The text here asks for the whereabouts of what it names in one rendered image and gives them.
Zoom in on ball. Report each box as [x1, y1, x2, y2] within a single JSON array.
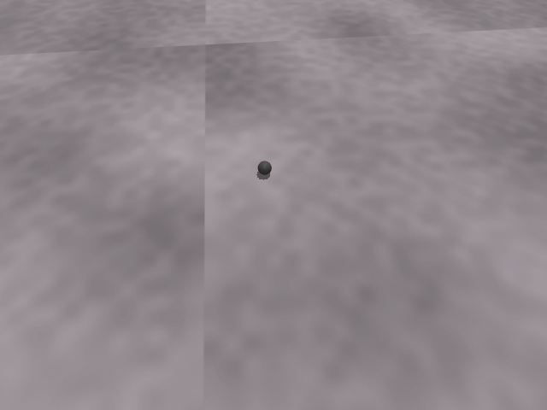
[[258, 161, 272, 175]]

